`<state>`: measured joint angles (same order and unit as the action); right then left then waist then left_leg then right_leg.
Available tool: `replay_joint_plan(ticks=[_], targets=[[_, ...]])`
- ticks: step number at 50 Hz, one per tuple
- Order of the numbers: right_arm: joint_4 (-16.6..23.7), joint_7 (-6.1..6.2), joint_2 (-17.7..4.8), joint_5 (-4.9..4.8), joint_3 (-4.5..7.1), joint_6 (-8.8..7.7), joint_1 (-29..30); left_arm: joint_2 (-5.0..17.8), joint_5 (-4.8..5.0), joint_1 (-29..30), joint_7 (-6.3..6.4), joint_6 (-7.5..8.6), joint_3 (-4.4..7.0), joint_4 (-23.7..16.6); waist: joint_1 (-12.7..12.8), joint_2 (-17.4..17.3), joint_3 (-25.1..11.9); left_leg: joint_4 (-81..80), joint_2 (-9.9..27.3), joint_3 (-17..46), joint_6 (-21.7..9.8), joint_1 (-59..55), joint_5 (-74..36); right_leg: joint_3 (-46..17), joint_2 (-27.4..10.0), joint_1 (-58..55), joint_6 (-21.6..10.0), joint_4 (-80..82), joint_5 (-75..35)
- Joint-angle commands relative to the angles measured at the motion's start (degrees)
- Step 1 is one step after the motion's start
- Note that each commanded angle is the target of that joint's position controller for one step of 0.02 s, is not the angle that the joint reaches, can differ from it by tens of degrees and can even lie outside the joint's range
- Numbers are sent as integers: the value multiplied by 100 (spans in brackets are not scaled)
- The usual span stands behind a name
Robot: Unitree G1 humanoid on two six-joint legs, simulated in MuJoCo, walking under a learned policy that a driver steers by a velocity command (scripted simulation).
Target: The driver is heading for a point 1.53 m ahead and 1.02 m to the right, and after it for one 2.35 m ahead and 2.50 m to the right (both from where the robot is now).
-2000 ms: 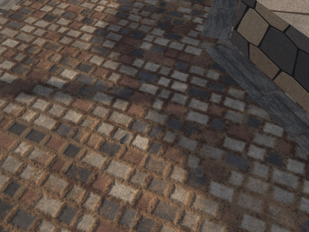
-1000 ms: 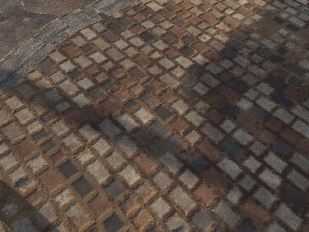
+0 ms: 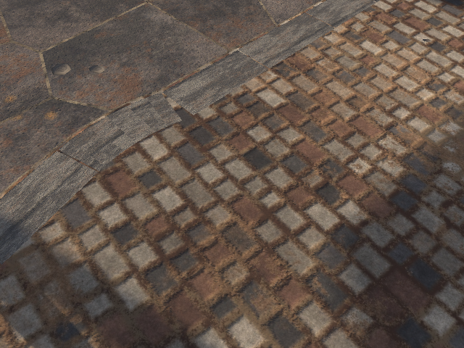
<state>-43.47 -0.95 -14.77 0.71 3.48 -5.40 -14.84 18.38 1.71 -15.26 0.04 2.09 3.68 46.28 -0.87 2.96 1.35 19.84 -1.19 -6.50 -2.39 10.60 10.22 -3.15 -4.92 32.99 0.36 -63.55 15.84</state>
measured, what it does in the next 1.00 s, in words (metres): walks ahead, turning right: right foot, then left foot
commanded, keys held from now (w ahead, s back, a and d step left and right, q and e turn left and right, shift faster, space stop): w+e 1.00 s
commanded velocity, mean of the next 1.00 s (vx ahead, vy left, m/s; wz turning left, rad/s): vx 0.50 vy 0.00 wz -0.56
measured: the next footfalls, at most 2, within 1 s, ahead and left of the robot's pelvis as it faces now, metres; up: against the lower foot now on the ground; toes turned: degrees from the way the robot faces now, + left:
right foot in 0.32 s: +0.32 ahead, -0.16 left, +0.00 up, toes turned -14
left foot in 0.80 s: +0.64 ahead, -0.06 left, +0.00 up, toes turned -32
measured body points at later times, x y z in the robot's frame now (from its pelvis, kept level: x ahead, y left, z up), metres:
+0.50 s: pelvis +0.26 -0.08 +0.00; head +0.30 -0.10 +0.44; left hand +0.44 +0.16 -0.11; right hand +0.33 -0.39 -0.11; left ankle +0.30 +0.09 -0.66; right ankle +0.28 -0.15 -0.74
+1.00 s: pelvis +0.54 -0.12 +0.00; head +0.57 -0.13 +0.45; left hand +0.81 +0.04 -0.11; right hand +0.47 -0.41 -0.11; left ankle +0.61 -0.04 -0.74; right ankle +0.46 -0.24 -0.66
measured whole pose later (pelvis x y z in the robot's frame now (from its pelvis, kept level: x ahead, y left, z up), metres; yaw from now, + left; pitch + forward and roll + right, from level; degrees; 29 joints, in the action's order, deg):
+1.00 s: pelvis +0.54 -0.12 +0.00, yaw -35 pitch +1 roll +2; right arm -44.6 -0.6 -15.0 0.5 3.5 -5.6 -14.0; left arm 18.3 1.6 -15.5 0.3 0.6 4.4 38.7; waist -1.5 3.0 1.6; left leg 21.9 -1.4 -4.4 -1.5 11.9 11.1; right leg -3.8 -2.9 32.2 -0.2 -65.4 18.3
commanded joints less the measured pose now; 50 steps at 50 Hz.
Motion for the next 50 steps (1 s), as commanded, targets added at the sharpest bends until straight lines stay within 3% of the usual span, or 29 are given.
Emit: replay_joint_plan(ticks=[1, 6, 11, 13, 14, 15, 16, 17, 18, 19, 20, 21, 22, 23, 26, 29, 31, 33, 36, 38, 39, 40, 41, 42, 43, 44, 45, 47, 50], targets=[[236, 49, -701, 22, 194, -162, 297, 122, -32, -59, -7, -54, 51, -403, 150, -675, 26, -1244, 1656, 934, -917, -300, -1240, -339, -314, 649, 86, 329, -655], [23, 138, -965, -24, 263, -84, 94, -13, -53, 804, -193, 8, -31, -692, -143, -507, 256, -1327, 1542, 51, -749, -504, -1410, 78, -200, 466, -16, 1925, -1881], [-229, 157, -1186, -170, 350, 106, -270, 77, -53, 1477, -337, -9, -23, -1106, -298, -512, 425, -898, 1801, -286, -575, -1460, -2044, 439, -44, 612, -322, 2649, -1305], [-228, 186, -1353, -212, 394, 191, -203, 237, -64, 1296, -363, -38, 64, -1178, -84, -701, 152, -196, 1803, -462, -443, -1675, -3829, 773, 292, 53, -540, 2694, -707], [-213, 205, -1423, -232, 411, 243, -154, 390, -58, 876, -355, -59, 157, -1114, 182, -783, -140, 504, 1751, -551, -369, -1662, -4700, 941, 534, -549, -678, 2701, -447], [-185, 223, -1408, -258, 393, 286, -55, 635, -39, 46, -313, -72, 316, -913, 667, -704, -569, 1628, 1560, -716, -206, -1304, -4889, 1021, 807, -1712, -874, 3042, -674], [-110, 250, -1234, -163, 311, 259, -125, 1090, -27, -951, -203, -129, 532, -657, 1087, -287, -1097, 3281, 1324, -729, 64, -21, -3530, 259, 524, -3498, -1163, 3201, -845], [224, 174, -360, 83, 38, 119, -632, 1759, 38, -802, -141, -107, 624, -679, 373, 1305, -1448, 5342, 148, -371, 467, 2657, 1922, -2967, -976, -5306, -2199, 3687, -6], [268, 94, -705, -105, 49, -112, -170, 1365, -25, -952, -173, -1, 483, -901, 747, 642, -2290, 6034, -48, 1080, 394, 3285, 2486, -4534, -1442, -5674, -2512, 4567, 755], [453, 43, -1006, -331, 130, -230, 419, 1017, -76, -773, -195, 86, 382, -843, 840, 328, -1497, 5966, 238, 1178, 252, 3771, 1935, -3741, -1302, -5211, -2188, 4730, 423], [472, 63, -944, -288, 97, -298, 516, 864, -55, -467, -190, 131, 335, -858, 606, -13, -973, 5479, 487, 1148, 162, 3631, 1427, -3026, -1048, -4396, -1977, 4709, -42], [398, 107, -958, -131, 122, -308, 500, 672, -65, -53, -174, 136, 276, -928, 348, -210, -637, 4959, 671, 1145, 192, 3251, 1119, -2481, -827, -3592, -1814, 4737, -666], [354, 114, -1014, -58, 165, -253, 387, 514, -137, 201, -146, 142, 214, -1040, 137, -116, -528, 4670, 791, 1191, 223, 2811, 899, -2136, -666, -3038, -1758, 4851, -1202], [351, 105, -1001, -31, 179, -180, 319, 501, -166, 297, -128, 144, 206, -1099, 33, -60, -483, 4478, 799, 1178, 287, 2561, 795, -2016, -588, -2710, -1770, 4968, -1481], [424, 118, -751, 30, 116, -35, 483, 679, -119, 173, -30, 173, 255, -1039, -1, -133, -298, 3643, 699, 990, 554, 2407, 325, -1472, -379, -2082, -1772, 5105, -2125], [595, 90, -548, 20, 20, -29, 1160, 773, -73, -64, 59, 134, 289, -941, 252, 14, -118, 2256, 468, 943, 666, 2191, -898, -1110, -41, -1798, -1480, 5072, -1691], [687, 40, -512, -36, -11, -59, 1550, 796, -56, -250, 85, 99, 299, -873, 425, 110, -74, 1555, 275, 914, 673, 1880, -1449, -1137, 22, -1708, -1338, 5018, -1263], [775, -4, -601, -101, 8, -96, 1783, 810, -26, -452, 89, 74, 310, -782, 513, 160, -54, 1224, 191, 1007, 636, 1741, -1556, -1396, -93, -1861, -1287, 4870, -990], [805, -60, -821, -123, 91, -167, 1763, 736, -18, -541, 115, 28, 304, -730, 428, 282, -84, 855, 162, 1181, 466, 1609, -1077, -1916, -287, -2373, -1181, 4367, -813], [694, -50, -927, -129, 168, -221, 1300, 689, -36, -420, 120, -11, 301, -758, 146, 448, -183, 648, 129, 1076, 265, 1014, -691, -2097, -253, -2442, -1048, 3941, -1013], [569, -14, -1061, -83, 250, -247, 774, 504, -58, -394, 109, -11, 236, -793, -117, 399, -497, 512, 228, 1069, 92, 164, -667, -1942, 14, -2290, -879, 3359, -1234], [496, 35, -1348, 15, 333, -264, -33, 153, -132, -425, 85, 5, 103, -887, -451, -157, -1254, 597, 1124, 1905, -263, -1241, -314, -1489, 369, -1674, -664, 1834, -640], [300, 21, -1809, 74, 448, -179, -558, -155, 34, -1180, 85, 55, 3, -1068, -141, -2080, -1956, 40, 2383, 4551, -1191, -3019, 1105, -701, 1153, 337, -264, -23, 1695], [344, -19, -1308, -71, 345, -152, -474, 433, 89, -1170, 107, 61, 88, -936, -238, -1726, -1638, -284, 2516, 5215, -1174, -2894, 2405, -807, 695, 1115, -178, -857, 1726], [409, 5, -956, -88, 248, -117, -233, 766, 54, -583, 106, 32, 186, -974, -384, -1179, -931, -355, 2271, 4327, -921, -2257, 2243, -725, 499, 1302, -137, -1084, 1196], [436, 19, -846, -37, 196, -77, 40, 747, -10, -276, 117, 3, 197, -1027, -309, -799, -555, -397, 2033, 3549, -768, -1622, 1456, -539, 306, 1141, -97, -1023, 787], [389, 30, -714, -16, 153, -52, 204, 678, -68, -70, 99, 3, 210, -1095, -231, -740, -245, -510, 1811, 2984, -733, -1116, 777, -521, 155, 1037, -78, -768, 504], [312, 56, -620, 9, 120, -77, 292, 463, -2, -117, 32, -43, 200, -1131, -63, -997, -127, -771, 1559, 2227, -673, -605, 141, -416, -66, 638, -75, -458, 242], [156, 66, -787, -48, 184, -131, 215, 211, -17, 100, 4, -113, 136, -1280, -47, -856, -8, -1050, 1621, 1622, -839, -492, -489, -292, -167, 806, -2, 19, -14]])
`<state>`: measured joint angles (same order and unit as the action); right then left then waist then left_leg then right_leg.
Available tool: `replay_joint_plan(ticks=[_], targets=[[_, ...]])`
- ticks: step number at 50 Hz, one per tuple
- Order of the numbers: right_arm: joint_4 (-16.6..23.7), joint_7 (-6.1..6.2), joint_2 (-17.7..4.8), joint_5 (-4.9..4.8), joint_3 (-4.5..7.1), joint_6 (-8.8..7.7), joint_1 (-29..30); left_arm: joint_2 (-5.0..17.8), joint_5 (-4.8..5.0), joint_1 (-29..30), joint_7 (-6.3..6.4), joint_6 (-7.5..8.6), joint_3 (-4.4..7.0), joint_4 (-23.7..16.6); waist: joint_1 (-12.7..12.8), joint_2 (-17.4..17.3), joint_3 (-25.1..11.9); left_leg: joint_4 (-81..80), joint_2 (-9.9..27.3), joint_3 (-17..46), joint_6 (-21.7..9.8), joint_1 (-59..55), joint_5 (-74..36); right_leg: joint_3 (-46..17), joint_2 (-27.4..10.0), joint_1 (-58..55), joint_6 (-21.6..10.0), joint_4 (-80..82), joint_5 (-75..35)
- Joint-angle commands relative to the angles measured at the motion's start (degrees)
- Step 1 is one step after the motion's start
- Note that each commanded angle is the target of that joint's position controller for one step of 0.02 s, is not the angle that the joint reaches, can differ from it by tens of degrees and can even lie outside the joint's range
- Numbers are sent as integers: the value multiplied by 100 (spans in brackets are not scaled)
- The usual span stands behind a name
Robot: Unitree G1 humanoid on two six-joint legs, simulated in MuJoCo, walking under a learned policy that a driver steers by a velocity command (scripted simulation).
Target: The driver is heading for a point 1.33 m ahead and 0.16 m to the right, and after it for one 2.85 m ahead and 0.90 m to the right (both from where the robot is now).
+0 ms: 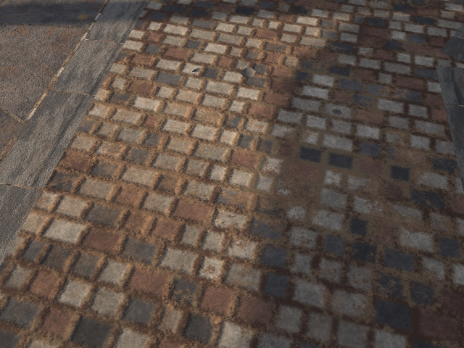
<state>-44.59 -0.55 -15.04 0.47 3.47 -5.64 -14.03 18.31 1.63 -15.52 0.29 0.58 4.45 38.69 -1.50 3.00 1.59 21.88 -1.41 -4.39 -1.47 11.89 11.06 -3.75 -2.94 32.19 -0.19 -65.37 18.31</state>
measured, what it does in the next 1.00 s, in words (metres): walks ahead: right foot, then left foot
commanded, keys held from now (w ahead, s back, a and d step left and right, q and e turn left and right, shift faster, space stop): w+e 0.44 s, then w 0.10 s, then w+q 0.34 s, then q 0.12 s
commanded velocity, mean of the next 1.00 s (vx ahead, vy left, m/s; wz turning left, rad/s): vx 0.49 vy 0.00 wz -0.24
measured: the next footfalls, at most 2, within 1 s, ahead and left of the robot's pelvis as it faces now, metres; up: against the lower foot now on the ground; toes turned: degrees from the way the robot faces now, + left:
right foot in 0.32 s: +0.32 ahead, -0.17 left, +0.00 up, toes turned -14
left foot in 0.84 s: +0.68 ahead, -0.06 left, +0.00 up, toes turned -14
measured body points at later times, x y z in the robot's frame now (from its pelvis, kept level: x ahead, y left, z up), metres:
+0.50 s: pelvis +0.27 -0.09 +0.00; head +0.30 -0.11 +0.45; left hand +0.46 +0.15 -0.10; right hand +0.33 -0.40 -0.11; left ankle +0.32 +0.08 -0.66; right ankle +0.28 -0.16 -0.74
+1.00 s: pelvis +0.57 -0.10 -0.01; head +0.61 -0.11 +0.44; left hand +0.75 +0.14 -0.11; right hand +0.64 -0.40 -0.11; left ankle +0.64 -0.05 -0.74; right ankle +0.48 -0.23 -0.65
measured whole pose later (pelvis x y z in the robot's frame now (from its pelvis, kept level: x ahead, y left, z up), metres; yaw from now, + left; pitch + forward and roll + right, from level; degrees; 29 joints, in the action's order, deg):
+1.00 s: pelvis +0.57 -0.10 -0.01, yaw -10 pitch +2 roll +0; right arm -41.0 -1.9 -17.2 -0.1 2.9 -3.5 -12.6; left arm 17.2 -0.6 -13.7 0.2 4.9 2.1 40.4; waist -0.7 0.8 3.3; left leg 26.2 -5.9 1.4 -5.0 19.5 8.0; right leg -3.2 -0.1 26.2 1.0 -67.4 23.3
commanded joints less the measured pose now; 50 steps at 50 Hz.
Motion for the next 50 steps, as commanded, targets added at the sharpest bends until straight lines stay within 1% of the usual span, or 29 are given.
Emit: replay_joint_plan(ticks=[1, 7, 11, 13, 14, 15, 16, 17, 18, 19, 20, 21, 23, 25, 27, 30, 32, 35, 39, 40, 41, 42, 43, 44, 45, 46, 47, 48, 50], targets=[[224, 32, -835, -22, 210, -106, 111, 188, -24, 230, -28, 33, 45, -571, 6, -790, -13, -1300, 1679, 1237, -969, -677, -794, -225, -389, 981, 84, 423, -440], [22, 72, -1086, -60, 253, 0, -43, 35, -29, 1072, -219, 127, -48, -764, -272, -634, 161, -1317, 1525, 49, -757, -926, -1505, 235, -285, 665, 5, 2174, -1913], [-136, 73, -1294, -173, 312, 124, -282, 101, -11, 1508, -345, 120, -33, -993, -308, -656, 321, -1067, 1726, -290, -613, -1474, -2155, 534, -132, 504, -240, 2817, -1541], [-134, 105, -1480, -233, 368, 194, -251, 303, -53, 1278, -360, 86, 71, -1011, -49, -830, 64, -363, 1740, -521, -497, -1702, -4025, 837, 210, -99, -476, 2930, -948], [-123, 127, -1559, -258, 393, 237, -223, 483, -65, 815, -348, 60, 173, -920, 255, -878, -235, 390, 1693, -639, -432, -1687, -4875, 979, 442, -749, -633, 3004, -740], [-95, 150, -1505, -278, 367, 263, -135, 738, -51, -109, -296, 31, 337, -675, 784, -753, -697, 1544, 1533, -798, -271, -1209, -4923, 1003, 660, -2068, -853, 3357, -1102], [-5, 166, -1225, -126, 251, 238, -227, 1162, -20, -1078, -176, -37, 519, -426, 1169, -171, -1217, 3293, 1287, -794, -32, 206, -3142, 31, 156, -3862, -1165, 3431, -1125], [363, 83, -401, 100, -20, 98, -724, 1783, 23, -751, -146, 29, 549, -517, 342, 1345, -1676, 5259, 94, -261, 277, 2718, 2198, -3316, -1311, -5463, -2206, 4010, -139], [412, 2, -916, -96, 46, -106, -145, 1285, -9, -942, -186, 132, 409, -672, 837, 667, -2296, 5822, 96, 958, 204, 3294, 2290, -4365, -1600, -5622, -2356, 4765, 635], [584, -38, -1151, -290, 111, -205, 362, 993, -59, -747, -208, 224, 308, -578, 853, 385, -1423, 5660, 345, 944, 101, 3681, 1678, -3529, -1432, -5030, -2057, 4882, 215], [576, -10, -1063, -225, 74, -257, 410, 865, -46, -429, -206, 266, 260, -571, 589, -46, -937, 5134, 582, 928, 65, 3425, 1170, -2840, -1170, -4184, -1859, 4879, -388], [506, 28, -1060, -74, 93, -258, 391, 721, -68, -54, -194, 270, 210, -619, 350, -199, -647, 4655, 734, 922, 122, 3048, 903, -2336, -945, -3451, -1717, 4916, -1046], [434, 14, -1063, -18, 127, -129, 157, 558, -162, 268, -147, 287, 135, -707, 50, -24, -526, 4242, 863, 921, 241, 2460, 593, -1881, -754, -2683, -1682, 5136, -1858], [373, 7, -878, 27, 80, -15, 117, 549, -138, 217, -93, 332, 117, -591, 11, -65, -449, 3832, 849, 757, 421, 2308, 347, -1447, -673, -2263, -1717, 5253, -2491], [469, 9, -696, 42, 11, 26, 481, 638, -139, 43, -24, 345, 128, -434, 125, -46, -266, 3127, 818, 677, 544, 2378, -318, -1074, -531, -2059, -1620, 5358, -2636], [517, -57, -545, -33, -73, 11, 987, 656, -137, -125, 9, 353, 103, -246, 392, 69, -112, 1877, 704, 563, 503, 2115, -1633, -534, -319, -2010, -1303, 5410, -2202], [589, -108, -523, -105, -101, -9, 1325, 712, -131, -344, -6, 384, 98, -84, 577, 78, 26, 1431, 626, 512, 403, 2006, -2131, -513, -457, -2115, -1245, 5524, -1750], [728, -193, -621, -165, -89, -25, 1626, 750, -134, -570, -28, 382, 109, 163, 693, 23, 254, 1074, 595, 582, 156, 2475, -1891, -527, -803, -2892, -1211, 5430, -1815], [839, -330, -687, -158, -63, -33, 1523, 839, -129, -560, 24, 281, 157, 344, 532, 63, 168, 871, 366, 501, -221, 2530, -834, -284, -1080, -3780, -991, 4869, -3292], [786, -327, -786, -141, -12, -19, 1229, 893, -147, -466, 46, 254, 168, 326, 365, 150, -77, 896, 173, 332, -323, 2046, -602, -148, -1018, -3829, -896, 4498, -4363], [640, -303, -941, -116, 90, -3, 634, 912, -162, -347, 73, 208, 163, 292, 27, 138, -496, 822, -80, 109, -463, 1191, -632, 84, -844, -3760, -767, 3716, -5406], [467, -259, -1195, -105, 219, 18, -151, 839, -191, -306, 123, 183, 116, 221, -355, -11, -1010, 826, -36, 324, -659, -96, -953, 346, -601, -3186, -558, 2559, -5435], [465, -214, -1793, -61, 373, 41, -806, 471, -275, -857, 117, 273, -17, 18, -274, -1013, -1844, 922, 1299, 2547, -1515, -2343, -907, 580, -1, -1117, -127, 406, -3341], [376, -225, -1542, -201, 330, 68, -1050, 206, -298, -940, 48, 404, -132, 83, -306, -1834, -2342, -113, 2019, 4922, -2158, -3403, 74, 98, 903, 376, 143, -989, 1122], [448, -197, -1239, -194, 219, 95, -841, 656, -105, -471, -42, 544, -47, -57, -445, -1298, -1832, -363, 1956, 4694, -1877, -3156, 412, -458, 556, 1000, 54, -1375, 1124], [582, -156, -1142, -122, 196, 123, -443, 699, -7, 46, -74, 622, -53, -219, -388, -847, -1170, -346, 1779, 3896, -1676, -2382, -321, -370, 322, 1060, 18, -1212, 788], [668, -137, -1090, -72, 176, 140, -120, 670, -102, 325, -51, 653, -55, -297, -214, -381, -607, -338, 1584, 3253, -1588, -1497, -1653, -241, 162, 977, 43, -814, 593], [735, -108, -1004, -42, 151, 140, 45, 733, -243, 346, -2, 616, -2, -313, -34, -252, -507, -302, 1436, 2781, -1524, -939, -2847, -213, -7, 601, 94, -437, 481], [780, -62, -976, -27, 142, 184, 176, 573, -291, 96, 46, 488, -22, -292, 233, -451, -490, -363, 1182, 2356, -1521, -319, -3897, -150, -17, 167, 263, 47, 441]])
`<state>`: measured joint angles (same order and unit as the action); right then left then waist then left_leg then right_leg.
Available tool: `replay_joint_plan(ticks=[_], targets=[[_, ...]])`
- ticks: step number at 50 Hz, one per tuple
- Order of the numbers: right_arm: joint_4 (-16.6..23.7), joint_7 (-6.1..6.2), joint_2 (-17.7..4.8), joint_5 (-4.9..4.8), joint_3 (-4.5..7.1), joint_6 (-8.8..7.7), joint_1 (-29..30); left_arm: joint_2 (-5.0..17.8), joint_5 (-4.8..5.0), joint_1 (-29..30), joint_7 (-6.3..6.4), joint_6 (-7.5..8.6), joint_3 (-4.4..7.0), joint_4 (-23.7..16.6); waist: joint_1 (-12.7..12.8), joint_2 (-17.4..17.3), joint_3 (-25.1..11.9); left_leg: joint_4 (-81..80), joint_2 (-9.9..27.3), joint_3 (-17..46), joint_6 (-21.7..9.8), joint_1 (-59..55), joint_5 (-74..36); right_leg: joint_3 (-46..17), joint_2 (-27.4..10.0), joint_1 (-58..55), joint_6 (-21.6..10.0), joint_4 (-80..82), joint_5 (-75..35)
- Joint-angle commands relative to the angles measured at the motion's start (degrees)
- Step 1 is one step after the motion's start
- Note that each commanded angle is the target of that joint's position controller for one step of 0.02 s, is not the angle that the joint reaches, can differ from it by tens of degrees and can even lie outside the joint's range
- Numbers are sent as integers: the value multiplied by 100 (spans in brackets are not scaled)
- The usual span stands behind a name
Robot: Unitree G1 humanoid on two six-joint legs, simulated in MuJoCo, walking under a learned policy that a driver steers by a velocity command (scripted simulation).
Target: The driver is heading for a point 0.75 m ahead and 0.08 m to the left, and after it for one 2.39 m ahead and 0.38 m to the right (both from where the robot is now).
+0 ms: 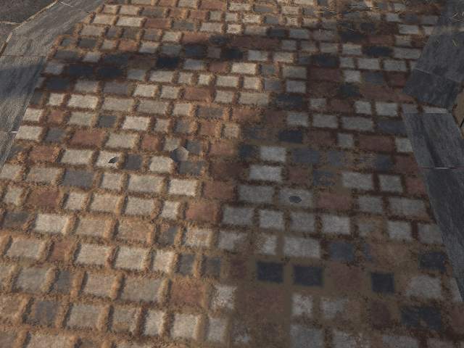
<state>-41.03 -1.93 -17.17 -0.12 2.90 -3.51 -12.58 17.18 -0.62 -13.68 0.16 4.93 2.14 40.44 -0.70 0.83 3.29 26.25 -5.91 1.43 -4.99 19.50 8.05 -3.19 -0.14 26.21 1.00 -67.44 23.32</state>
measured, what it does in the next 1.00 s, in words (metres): walks ahead, turning left: right foot, then left foot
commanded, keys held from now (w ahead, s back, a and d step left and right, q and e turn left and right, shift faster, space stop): q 0.46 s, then no key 0.32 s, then e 0.22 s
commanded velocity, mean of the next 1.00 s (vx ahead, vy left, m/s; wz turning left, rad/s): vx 0.07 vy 0.00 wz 0.32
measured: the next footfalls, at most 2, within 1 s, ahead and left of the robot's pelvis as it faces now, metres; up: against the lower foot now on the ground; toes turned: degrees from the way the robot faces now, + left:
right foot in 0.30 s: +0.29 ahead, -0.11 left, +0.00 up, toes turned +18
left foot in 0.70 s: +0.15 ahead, +0.12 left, +0.00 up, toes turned +21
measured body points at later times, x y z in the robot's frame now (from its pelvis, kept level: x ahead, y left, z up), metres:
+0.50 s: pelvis +0.15 -0.03 +0.00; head +0.20 -0.03 +0.45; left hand +0.24 +0.27 -0.08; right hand +0.37 -0.28 -0.11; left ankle +0.08 +0.09 -0.66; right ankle +0.25 -0.12 -0.74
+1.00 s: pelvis +0.15 +0.01 +0.00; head +0.17 +0.01 +0.45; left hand +0.15 +0.31 -0.12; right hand +0.39 -0.17 -0.10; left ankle +0.11 +0.10 -0.74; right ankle +0.17 -0.13 -0.73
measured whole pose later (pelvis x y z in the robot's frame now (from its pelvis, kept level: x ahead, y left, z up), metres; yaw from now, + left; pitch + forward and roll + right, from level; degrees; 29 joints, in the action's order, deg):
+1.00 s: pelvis +0.15 +0.01 +0.00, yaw +19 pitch +0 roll +0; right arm -41.2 1.6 -13.1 0.3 1.5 1.8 -7.0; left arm 17.1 1.2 -11.7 0.5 -1.9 3.1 47.0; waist 1.5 0.7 1.5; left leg 30.3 -0.7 -2.3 -1.9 13.7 16.6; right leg 0.2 -2.0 15.3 3.7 -37.2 21.5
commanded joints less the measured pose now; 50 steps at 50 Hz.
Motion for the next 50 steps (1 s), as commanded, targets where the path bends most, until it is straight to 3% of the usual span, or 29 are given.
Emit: replay_joint_plan(ticks=[1, 4, 7, 10, 13, 14, 15, 16, 17, 18, 19, 20, 23, 26, 31, 33, 34, 35, 36, 37, 38, 39, 40, 42, 43, 46, 50], targets=[[412, 107, -822, 24, 221, -13, 58, 570, -61, -190, 87, -10, 172, -429, 217, -317, -694, -805, 1553, 1593, -1166, -886, -3927, -128, -261, 671, 241, 564, -142], [351, 226, -1053, -56, 312, 110, 20, 428, -58, 0, 159, -127, 115, -429, 192, -434, -895, -689, 1265, 1243, -966, -538, -4015, 6, -12, 347, 432, 1624, -960], [290, 347, -1011, -140, 320, 304, -97, 380, -7, 508, 119, -158, 99, -497, 10, -598, -1035, -500, 1027, 1266, -604, -457, -3196, -40, 222, -12, 457, 2545, -1894], [283, 413, -972, -126, 324, 441, -204, 441, 28, 941, 55, -136, 124, -597, -120, -707, -972, -258, 1078, 1764, -488, -752, -2368, -225, 337, -20, 409, 3219, -1906], [404, 436, -896, -103, 314, 485, -18, 612, 20, 803, 19, -43, 220, -555, 49, -878, -852, 165, 1081, 2357, -358, -1051, -1731, -383, 301, -302, 211, 4012, -1809], [470, 433, -827, -108, 291, 484, 117, 642, 3, 607, 28, 7, 247, -502, 211, -867, -852, 449, 901, 2358, -210, -954, -1419, -344, 172, -782, 67, 4582, -2440], [567, 411, -577, -33, 208, 455, 26, 917, -84, 409, 82, 28, 307, -513, 191, -438, -1219, 1203, 614, 2086, 22, -514, -510, -892, -655, -1776, -279, 4559, -3522], [510, 382, -274, 58, 133, 414, -776, 1146, -179, 474, 147, -53, 326, -604, -252, 911, -1541, 2378, -155, 1351, 374, 555, 2720, -2089, -1892, -2991, -1067, 4217, -5867], [524, 359, -641, -32, 174, 423, -1065, 1017, -136, 85, 132, -180, 356, -433, -161, 1583, -1863, 3471, -94, 813, 625, 1302, 3521, -3325, -2692, -3226, -1818, 4417, -5233], [399, 370, -1070, -71, 311, 475, -887, 734, -40, 225, 128, -216, 290, -530, -31, 869, -1514, 4135, 194, 828, 819, 1475, 3050, -2941, -2341, -2904, -1725, 4500, -4348], [381, 395, -1162, -112, 378, 574, -573, 549, -41, 420, 137, -264, 239, -561, 16, 510, -1210, 4422, 316, 716, 936, 1571, 2586, -2194, -1945, -2543, -1447, 4498, -3756], [376, 421, -1098, -126, 389, 680, -458, 482, -34, 644, 142, -308, 202, -618, -7, 388, -983, 4511, 415, 646, 1021, 1526, 2323, -1715, -1675, -2128, -1307, 4611, -3326], [521, 403, -663, -130, 290, 752, -365, 581, -90, 861, 187, -404, 235, -540, -57, 746, -661, 4029, 527, 190, 1099, 1161, 1747, -768, -1200, -1422, -1272, 4976, -2866], [645, 379, -466, -55, 200, 692, -159, 638, -65, 747, 199, -443, 266, -415, 67, 816, -925, 3153, 631, 103, 1069, 783, 1767, -592, -1335, -1625, -1477, 4924, -3292], [635, 268, -511, -20, 158, 659, -98, 840, 68, 739, 99, -498, 318, -235, 141, 903, -1035, 1548, 626, -123, 822, -107, 1362, -547, -1501, -1619, -1505, 4798, -3006], [488, 212, -453, 2, 157, 641, -364, 813, 167, 810, 82, -524, 289, -141, -71, 815, -930, 269, 496, -323, 583, -781, 505, -413, -1366, -1331, -1268, 4549, -2541], [476, 205, -534, 40, 169, 636, -384, 689, 201, 555, 72, -515, 248, 5, -80, 669, -838, -313, 517, -191, 404, -1220, 109, -297, -1195, -1008, -931, 4386, -2028], [552, 241, -849, 100, 211, 640, -395, 383, 81, 328, 32, -485, 149, 51, 70, -223, -915, -700, 1368, 921, 103, -1731, -486, 137, -762, -476, -385, 3599, -1051], [663, 253, -1136, 170, 229, 643, 7, 98, -80, 385, 29, -438, 69, -117, 293, -1554, -691, -868, 2385, 1972, -654, -1136, -772, 624, -129, -1, 73, 3271, 356], [719, 239, -818, 274, 158, 548, 98, 485, -66, 846, 83, -451, 159, -139, -93, -1268, -572, -1054, 2410, 2053, -983, -649, -288, 229, -251, -237, 183, 2583, 704], [647, 238, -644, 304, 93, 451, 238, 581, 17, 820, 90, -473, 219, -86, 10, -1165, -471, -1060, 2220, 1810, -898, -591, -201, 119, -264, -224, 194, 2272, 597], [598, 246, -641, 244, 98, 379, 356, 549, 25, 677, 116, -505, 241, 49, 69, -1127, -453, -985, 1984, 1553, -729, -703, -255, 90, -271, -167, 236, 2148, 490], [541, 251, -468, 186, 42, 316, 463, 534, -3, 478, 124, -542, 250, 187, 117, -1121, -484, -883, 1900, 1323, -601, -832, -637, 2, -355, -190, 311, 2119, 319], [420, 257, -309, 175, -12, 273, 524, 378, 44, 245, 84, -563, 202, 362, 197, -955, -578, -634, 1740, 876, -518, -866, -1714, 38, -367, -573, 405, 2262, 89], [373, 261, -341, 167, 7, 282, 498, 344, 83, 282, 65, -557, 178, 368, 151, -910, -615, -526, 1733, 779, -535, -995, -2005, 98, -352, -642, 418, 2447, 26], [278, 340, -687, 91, 153, 402, 377, 522, 189, 478, 55, -568, 208, 255, -15, -892, -650, -276, 1956, 878, -728, -1411, -2516, 289, -213, -521, 386, 2747, 3], [231, 457, -830, -15, 273, 556, 462, 523, 194, 331, 18, -627, 223, 248, 47, -850, -597, -139, 2171, 898, -723, -1481, -2324, 513, -121, -678, 146, 3346, -432]])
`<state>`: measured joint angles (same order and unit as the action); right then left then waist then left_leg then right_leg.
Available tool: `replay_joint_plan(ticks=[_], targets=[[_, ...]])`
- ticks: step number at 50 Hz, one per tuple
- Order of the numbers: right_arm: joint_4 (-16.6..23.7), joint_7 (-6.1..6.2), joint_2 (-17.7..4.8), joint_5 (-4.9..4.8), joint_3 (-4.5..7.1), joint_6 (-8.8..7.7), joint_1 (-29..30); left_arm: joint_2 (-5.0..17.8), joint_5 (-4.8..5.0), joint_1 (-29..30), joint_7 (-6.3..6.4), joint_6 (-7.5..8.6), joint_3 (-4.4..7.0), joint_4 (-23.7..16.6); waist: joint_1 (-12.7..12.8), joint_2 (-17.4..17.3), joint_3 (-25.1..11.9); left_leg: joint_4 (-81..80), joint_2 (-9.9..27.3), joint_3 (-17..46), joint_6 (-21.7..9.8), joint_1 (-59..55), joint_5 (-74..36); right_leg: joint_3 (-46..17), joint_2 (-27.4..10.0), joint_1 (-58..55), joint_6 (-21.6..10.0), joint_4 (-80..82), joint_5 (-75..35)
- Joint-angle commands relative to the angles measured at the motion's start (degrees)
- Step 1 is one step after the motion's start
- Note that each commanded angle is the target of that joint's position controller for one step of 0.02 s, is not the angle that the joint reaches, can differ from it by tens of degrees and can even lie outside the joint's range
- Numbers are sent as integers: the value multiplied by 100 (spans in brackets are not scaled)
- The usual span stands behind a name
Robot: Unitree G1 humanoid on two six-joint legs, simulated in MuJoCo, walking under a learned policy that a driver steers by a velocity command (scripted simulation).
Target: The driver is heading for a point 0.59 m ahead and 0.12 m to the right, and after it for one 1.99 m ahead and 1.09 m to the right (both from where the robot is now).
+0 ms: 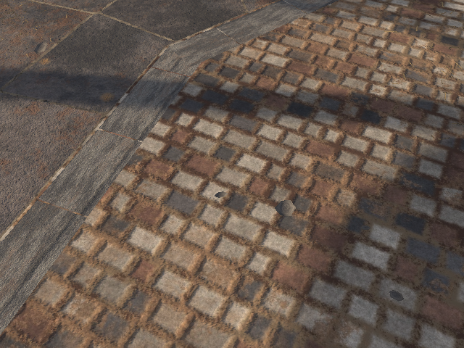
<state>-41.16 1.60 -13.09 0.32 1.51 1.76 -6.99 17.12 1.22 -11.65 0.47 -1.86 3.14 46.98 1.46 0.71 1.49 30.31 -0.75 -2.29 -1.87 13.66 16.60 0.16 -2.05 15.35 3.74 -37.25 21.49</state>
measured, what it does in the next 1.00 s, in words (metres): walks ahead, turning right: right foot, then left foot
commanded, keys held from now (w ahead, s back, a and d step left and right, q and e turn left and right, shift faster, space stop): w+e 0.60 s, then w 0.24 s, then w+q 0.16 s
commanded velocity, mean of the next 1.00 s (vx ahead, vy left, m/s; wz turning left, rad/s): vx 0.38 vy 0.00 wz -0.37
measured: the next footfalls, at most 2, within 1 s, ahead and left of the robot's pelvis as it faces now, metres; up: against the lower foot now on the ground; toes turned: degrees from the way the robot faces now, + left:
right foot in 0.04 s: +0.01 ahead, -0.12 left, +0.00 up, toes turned -2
left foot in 0.40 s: +0.19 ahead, +0.11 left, +0.00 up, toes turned -17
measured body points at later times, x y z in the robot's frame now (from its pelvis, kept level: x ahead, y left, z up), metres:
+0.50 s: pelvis +0.11 +0.02 +0.00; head +0.12 +0.03 +0.45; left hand +0.26 +0.27 -0.12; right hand +0.17 -0.29 -0.09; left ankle +0.15 +0.12 -0.73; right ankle -0.01 -0.11 -0.67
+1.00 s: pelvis +0.31 -0.13 +0.00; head +0.34 -0.16 +0.44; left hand +0.59 +0.01 -0.09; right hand +0.21 -0.39 -0.14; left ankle +0.25 +0.08 -0.64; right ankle +0.34 -0.24 -0.73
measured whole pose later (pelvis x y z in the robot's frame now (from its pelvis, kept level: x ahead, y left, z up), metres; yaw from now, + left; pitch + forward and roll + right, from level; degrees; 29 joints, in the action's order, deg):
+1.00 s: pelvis +0.31 -0.13 +0.00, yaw -25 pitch +2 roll +1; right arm -50.5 -0.2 -16.7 -2.2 2.8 -4.1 -20.7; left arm 14.7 -0.1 -7.5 -1.7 3.7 2.5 37.8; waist -2.3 -0.7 3.2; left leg 65.7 3.5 2.4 -0.8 17.7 24.4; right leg 4.1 0.2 22.9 -3.1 -31.8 10.6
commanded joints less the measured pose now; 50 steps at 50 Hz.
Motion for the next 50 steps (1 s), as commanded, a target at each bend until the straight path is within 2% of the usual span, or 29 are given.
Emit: replay_joint_plan(ticks=[1, 2, 3, 4, 5, 6, 7, 9, 11, 14, 17, 19, 20, 21, 22, 23, 24, 25, 27, 33, 40, 42, 44, 45, 46, 47, 48, 49, 50], targets=[[216, 119, -1251, -88, 443, 42, -132, 516, -13, 33, -26, 39, 119, -386, -132, -782, -481, -604, 1598, 1175, -902, -773, -2224, 227, 108, 167, -279, 666, -598], [187, 118, -1207, -105, 458, 27, -182, 573, -48, -15, -22, 24, 137, -381, -127, -629, -435, -554, 1407, 1030, -674, -466, -830, 87, 99, -91, -498, 922, -872], [297, 100, -996, -21, 420, -22, -57, 847, -45, -274, 14, 24, 228, -295, -142, 28, -396, -20, 1007, 607, -388, 143, 440, -480, -235, -421, -877, 1038, -805], [540, 80, -681, 52, 352, -92, 341, 1184, 30, -766, 32, 64, 363, -119, -7, 932, -284, 1018, 87, -296, 79, 1197, 1425, -1856, -867, -752, -1597, 1618, 698], [709, 44, -655, -27, 328, -206, 911, 1251, -23, -1104, -4, 189, 371, -138, 446, 1321, 98, 1913, -359, -59, 171, 2330, 1838, -3529, -1571, -1110, -2168, 2620, 1678], [775, -15, -788, -162, 389, -334, 1043, 1107, -166, -1084, 26, 336, 312, -157, 445, 1184, 293, 2690, -63, 569, 110, 2884, 1889, -3963, -1825, -1229, -2275, 2895, 1945], [671, -81, -876, -227, 429, -427, 805, 1006, -137, -814, 57, 445, 278, -222, 211, 991, 361, 2847, 118, 745, 66, 3007, 1535, -3671, -1692, -1279, -2107, 2809, 1731], [555, -167, -966, -103, 473, -590, 703, 860, 1, -556, 110, 485, 238, -341, 105, 610, 234, 2390, 286, 701, 102, 2967, 742, -2977, -1332, -1462, -1778, 2712, 968], [506, -238, -764, -41, 422, -697, 759, 864, 0, -539, 158, 428, 246, -402, 137, 594, 96, 1656, 135, 448, 273, 2304, 165, -2333, -904, -1195, -1608, 2659, 224], [497, -307, -606, -105, 352, -753, 778, 1035, 8, -577, 162, 381, 320, -510, 168, 752, 21, 625, -89, 268, 430, 1294, -184, -1930, -629, -560, -1544, 2488, -118], [457, -302, -826, -212, 412, -771, 469, 1056, 48, -596, 116, 342, 338, -594, 0, 828, -22, 14, -126, 307, 474, 299, -604, -2238, -685, 54, -1447, 2298, 244], [274, -250, -964, -226, 490, -787, -142, 802, 27, -500, 95, 333, 265, -668, -340, 712, -111, -290, -71, 302, 379, -624, -705, -2283, -463, 530, -1214, 1833, 525], [146, -196, -1092, -215, 548, -808, -725, 525, -3, -462, 86, 345, 184, -706, -609, 545, -285, -446, 230, 547, 248, -1371, -486, -2076, -206, 974, -1004, 1137, 705], [41, -129, -1483, -90, 627, -814, -1547, -22, -114, -509, 55, 371, 28, -791, -836, -617, -819, -893, 1456, 1939, -140, -2292, 567, -1290, 369, 1597, -649, -916, 1079], [-50, -214, -2027, 89, 712, -783, -1693, 56, 104, -701, 71, 455, 49, -1187, -525, -2061, -790, -1987, 2534, 4715, -921, -2358, 2729, -916, 637, 2928, -563, -2379, 1455], [72, -241, -1588, 31, 591, -819, -1194, 577, 167, -718, 83, 479, 178, -1040, -407, -1427, -224, -2174, 2516, 4664, -1014, -1850, 3323, -1080, 148, 3218, -576, -3139, 960], [87, -220, -1205, -55, 490, -821, -943, 767, 129, -480, 54, 459, 245, -996, -382, -1066, 223, -2086, 2225, 3718, -838, -1506, 2627, -980, -3, 3328, -598, -3246, 416], [108, -212, -1037, -37, 433, -822, -760, 679, 72, -499, 40, 436, 249, -880, -305, -756, 235, -2058, 1894, 2898, -685, -1272, 1694, -938, -143, 3080, -569, -3195, -25], [35, -162, -892, 7, 386, -815, -647, 509, 42, -326, -28, 428, 239, -917, -277, -806, 257, -2154, 1541, 1775, -526, -1035, 329, -831, -367, 2835, -506, -2969, -618], [-269, -144, -990, 2, 408, -824, -1119, 119, 10, 323, -112, 414, 102, -1295, -441, -459, 268, -2339, 1510, 629, -825, -1152, -1217, -657, -316, 2961, -286, -1711, -1525], [-643, -151, -1314, -217, 457, -659, -1539, 88, 7, 1310, -351, 520, -4, -1685, -549, -455, 537, -2271, 1729, 30, -757, -1479, -2024, 26, -159, 2154, -606, 183, -1732], [-708, -143, -1469, -239, 483, -588, -1527, 312, -16, 1092, -368, 531, 94, -1684, -274, -629, 253, -1684, 1767, -107, -648, -1762, -3730, 234, 108, 1484, -842, 442, -1338], [-777, -115, -1408, -245, 406, -523, -1536, 760, -38, -460, -277, 518, 361, -1236, 615, -619, -726, 244, 1403, -381, -376, -1106, -4927, 405, 394, -954, -1162, 771, -1646], [-606, -119, -1077, -83, 254, -554, -1550, 1226, -93, -1506, -152, 464, 495, -1033, 970, 108, -1601, 2177, 1063, -388, -156, 390, -2773, -962, -786, -2931, -1475, 523, -1702], [-496, -182, -362, -85, 41, -665, -2228, 1571, -155, -1427, -139, 481, 472, -1041, 359, 1433, -2494, 4019, 6, 269, 110, 2117, 1663, -3837, -2189, -4072, -2264, 1396, -405], [-563, -199, -1075, -286, 232, -754, -1671, 1012, -172, -1363, -149, 531, 349, -1075, 689, 723, -2216, 4579, 157, 1045, 62, 2552, 1634, -3941, -2131, -3574, -2076, 1876, -47], [-344, -202, -1219, -395, 300, -778, -1197, 812, -146, -1022, -158, 575, 264, -992, 543, 699, -1236, 4546, 414, 891, 8, 2911, 1107, -2892, -1918, -2810, -1816, 1976, -430], [-341, -164, -1120, -321, 285, -773, -1023, 626, -122, -658, -173, 615, 208, -956, 317, 391, -788, 4237, 684, 793, 17, 2736, 562, -2184, -1657, -2039, -1662, 2113, -964], [-380, -145, -1060, -221, 310, -727, -1036, 447, -143, -358, -196, 657, 173, -940, 108, 434, -505, 3953, 836, 797, 53, 2490, 180, -1641, -1419, -1463, -1556, 2297, -1307]])
Over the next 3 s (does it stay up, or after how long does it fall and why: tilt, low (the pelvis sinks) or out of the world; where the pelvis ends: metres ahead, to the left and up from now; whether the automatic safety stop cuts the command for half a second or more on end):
stays up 0.67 -0.38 0.01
